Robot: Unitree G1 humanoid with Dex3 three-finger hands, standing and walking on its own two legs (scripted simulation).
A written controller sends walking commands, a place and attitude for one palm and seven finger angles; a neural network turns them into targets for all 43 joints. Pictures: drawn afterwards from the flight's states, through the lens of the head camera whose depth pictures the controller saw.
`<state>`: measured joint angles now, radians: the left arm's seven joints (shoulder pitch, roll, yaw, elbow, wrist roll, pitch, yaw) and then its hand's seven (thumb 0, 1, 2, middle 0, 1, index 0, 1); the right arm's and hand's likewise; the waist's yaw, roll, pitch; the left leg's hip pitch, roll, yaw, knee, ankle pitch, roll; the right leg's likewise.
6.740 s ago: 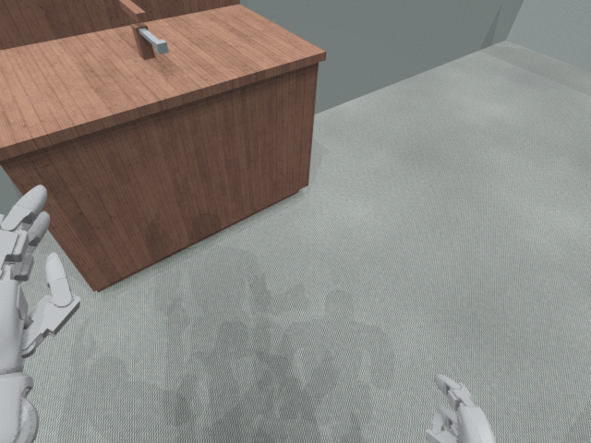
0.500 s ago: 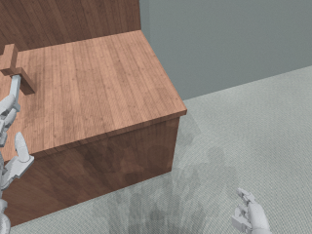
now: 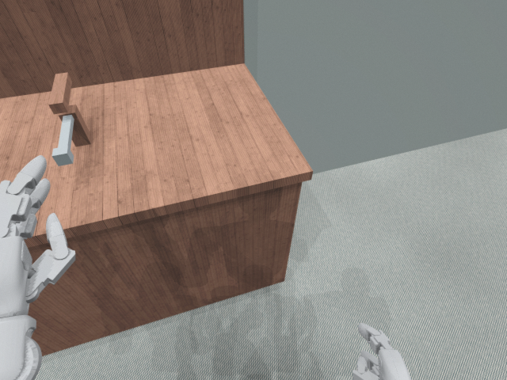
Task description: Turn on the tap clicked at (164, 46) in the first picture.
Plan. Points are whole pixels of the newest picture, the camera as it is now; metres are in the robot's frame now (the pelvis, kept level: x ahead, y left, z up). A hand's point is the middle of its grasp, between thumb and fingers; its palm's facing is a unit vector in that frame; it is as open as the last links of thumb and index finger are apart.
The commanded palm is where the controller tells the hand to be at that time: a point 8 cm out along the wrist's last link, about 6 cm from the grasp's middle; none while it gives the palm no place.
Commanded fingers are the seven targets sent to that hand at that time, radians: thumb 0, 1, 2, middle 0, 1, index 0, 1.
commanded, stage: come to a stop and stand still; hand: left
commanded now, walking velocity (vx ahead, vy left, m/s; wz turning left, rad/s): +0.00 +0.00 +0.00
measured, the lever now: (63, 156) +0.50 +0.43 +0.05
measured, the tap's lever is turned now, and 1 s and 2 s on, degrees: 0 0 0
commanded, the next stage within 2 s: look again from close up in 0.24 s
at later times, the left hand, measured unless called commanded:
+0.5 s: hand (14, 201) +0.25 +0.29 +0.21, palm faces +0.50 -0.77 -0.39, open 7.4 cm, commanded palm +0.16 +0.28 +0.18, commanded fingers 0.00 0.90 0.90 -0.20 -0.30 -0.20 -0.30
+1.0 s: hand (60, 198) +0.29 +0.27 +0.17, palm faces +0.33 -0.87 -0.38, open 7.4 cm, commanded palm +0.23 +0.32 +0.18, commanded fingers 0.00 0.90 0.90 -0.20 -0.30 -0.20 -0.30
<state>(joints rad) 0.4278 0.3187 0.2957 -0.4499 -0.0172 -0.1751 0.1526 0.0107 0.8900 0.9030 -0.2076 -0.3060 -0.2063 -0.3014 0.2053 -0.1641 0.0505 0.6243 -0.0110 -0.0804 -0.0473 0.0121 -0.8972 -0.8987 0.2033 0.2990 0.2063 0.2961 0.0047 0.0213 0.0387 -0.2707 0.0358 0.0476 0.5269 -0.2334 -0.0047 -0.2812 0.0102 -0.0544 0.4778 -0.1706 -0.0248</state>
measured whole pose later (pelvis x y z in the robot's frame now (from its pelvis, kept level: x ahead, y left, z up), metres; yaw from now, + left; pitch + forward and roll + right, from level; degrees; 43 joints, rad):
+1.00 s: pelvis +0.06 +0.04 +0.00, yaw -2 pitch +1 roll -1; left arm 0.40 0.38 0.35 -0.45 -0.03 -0.24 0.09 0.01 0.89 0.90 -0.21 -0.31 -0.21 -0.30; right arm 0.18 -0.19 0.03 0.55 -0.01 -0.13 -0.01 0.01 -0.90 -0.90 0.20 0.30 0.20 0.30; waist 0.00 -0.02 0.00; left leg -0.21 -0.01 0.09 0.53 -0.33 0.05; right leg -0.24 -0.02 0.00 0.50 -0.26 0.03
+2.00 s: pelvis +0.11 +0.09 -0.01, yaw -1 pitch -2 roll +2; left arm 0.40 0.36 0.35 -0.46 -0.03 -0.20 0.13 0.01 0.89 0.90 -0.21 -0.31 -0.21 -0.30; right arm 0.24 -0.24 -0.03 0.58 0.00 -0.12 -0.05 0.01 -0.90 -0.90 0.20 0.30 0.20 0.30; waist 0.02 -0.04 0.04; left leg -0.25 0.02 0.07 0.54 -0.23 0.01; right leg -0.32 -0.04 -0.06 0.66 -0.32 -0.03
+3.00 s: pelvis +0.18 +0.14 +0.00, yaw +0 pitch -1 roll -1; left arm 0.18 0.45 0.38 -0.38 -0.01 -0.14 0.09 0.01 0.88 0.90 -0.21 -0.31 -0.21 -0.30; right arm 0.19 -0.22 -0.01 0.59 0.01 -0.12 -0.06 0.01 -0.90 -0.90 0.20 0.30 0.20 0.30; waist 0.06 -0.02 0.07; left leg -0.27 0.05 0.02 0.48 -0.19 -0.01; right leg -0.18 0.05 -0.05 0.41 -0.21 -0.04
